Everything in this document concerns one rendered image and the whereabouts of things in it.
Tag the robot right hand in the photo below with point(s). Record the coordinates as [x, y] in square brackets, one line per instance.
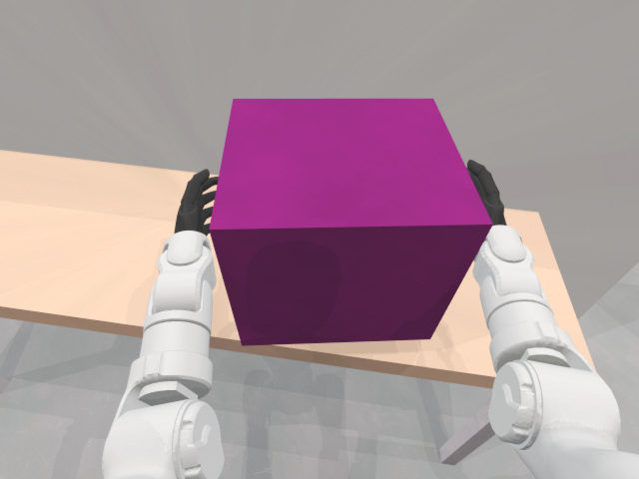
[488, 192]

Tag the right robot forearm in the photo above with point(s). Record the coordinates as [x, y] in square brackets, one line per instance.
[517, 313]

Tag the table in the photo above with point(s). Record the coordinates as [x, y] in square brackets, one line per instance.
[80, 241]

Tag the robot left upper arm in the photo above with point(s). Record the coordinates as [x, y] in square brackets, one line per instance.
[176, 440]

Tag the robot right upper arm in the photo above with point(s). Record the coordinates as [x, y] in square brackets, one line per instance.
[562, 422]

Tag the left robot forearm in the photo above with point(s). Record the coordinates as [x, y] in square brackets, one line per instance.
[174, 362]

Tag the carton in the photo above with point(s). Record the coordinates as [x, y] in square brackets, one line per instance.
[342, 220]

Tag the robot left hand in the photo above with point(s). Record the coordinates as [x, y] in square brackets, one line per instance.
[191, 214]

